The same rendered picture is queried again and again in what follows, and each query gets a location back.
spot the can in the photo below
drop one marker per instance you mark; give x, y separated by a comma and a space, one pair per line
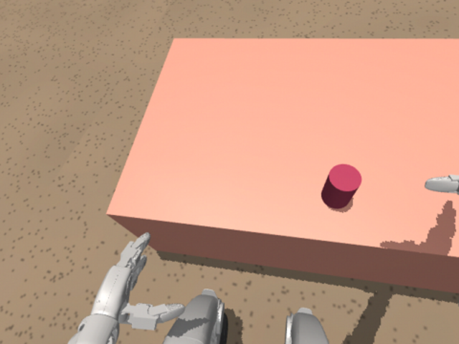
340, 186

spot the left robot hand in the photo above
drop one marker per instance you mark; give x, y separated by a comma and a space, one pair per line
113, 296

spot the right robot hand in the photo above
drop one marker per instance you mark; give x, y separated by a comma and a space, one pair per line
447, 184

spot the left robot arm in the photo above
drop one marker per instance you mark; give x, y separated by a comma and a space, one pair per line
97, 329

